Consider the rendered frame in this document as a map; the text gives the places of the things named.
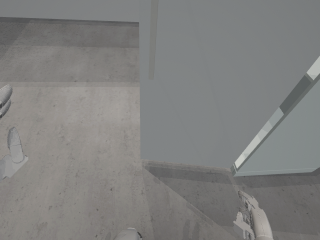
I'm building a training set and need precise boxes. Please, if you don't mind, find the robot left shin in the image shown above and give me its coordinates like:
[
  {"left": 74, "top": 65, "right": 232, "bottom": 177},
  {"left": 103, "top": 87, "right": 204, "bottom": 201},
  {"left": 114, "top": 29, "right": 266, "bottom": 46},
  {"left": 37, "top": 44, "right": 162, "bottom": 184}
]
[{"left": 127, "top": 228, "right": 139, "bottom": 235}]

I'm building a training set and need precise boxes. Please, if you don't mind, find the fridge door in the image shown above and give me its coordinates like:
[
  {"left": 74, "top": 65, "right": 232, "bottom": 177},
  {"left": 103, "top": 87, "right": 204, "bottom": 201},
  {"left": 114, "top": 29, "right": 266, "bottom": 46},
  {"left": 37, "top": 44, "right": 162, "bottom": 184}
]
[{"left": 139, "top": 0, "right": 320, "bottom": 168}]

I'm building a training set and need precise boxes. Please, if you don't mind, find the robot left thigh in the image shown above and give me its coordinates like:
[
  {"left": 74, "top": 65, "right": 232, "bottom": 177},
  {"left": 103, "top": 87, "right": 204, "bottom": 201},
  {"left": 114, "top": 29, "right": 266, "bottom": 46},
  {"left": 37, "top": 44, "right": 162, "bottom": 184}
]
[{"left": 113, "top": 230, "right": 143, "bottom": 240}]

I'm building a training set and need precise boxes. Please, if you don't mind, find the handle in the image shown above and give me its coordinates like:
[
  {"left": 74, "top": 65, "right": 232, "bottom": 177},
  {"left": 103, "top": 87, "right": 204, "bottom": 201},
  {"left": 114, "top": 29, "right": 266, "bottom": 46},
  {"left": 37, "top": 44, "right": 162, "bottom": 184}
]
[{"left": 148, "top": 0, "right": 159, "bottom": 80}]

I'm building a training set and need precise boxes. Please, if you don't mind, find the right robot hand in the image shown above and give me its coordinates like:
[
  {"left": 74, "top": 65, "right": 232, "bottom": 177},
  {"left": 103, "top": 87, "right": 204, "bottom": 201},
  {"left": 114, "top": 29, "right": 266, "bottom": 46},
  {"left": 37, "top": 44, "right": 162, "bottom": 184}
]
[{"left": 233, "top": 190, "right": 273, "bottom": 240}]

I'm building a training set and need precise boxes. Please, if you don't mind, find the left robot hand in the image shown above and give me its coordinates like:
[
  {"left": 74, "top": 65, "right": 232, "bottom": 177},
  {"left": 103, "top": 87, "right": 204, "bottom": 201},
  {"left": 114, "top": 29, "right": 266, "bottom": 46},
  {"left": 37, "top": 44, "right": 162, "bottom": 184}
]
[{"left": 0, "top": 84, "right": 29, "bottom": 182}]

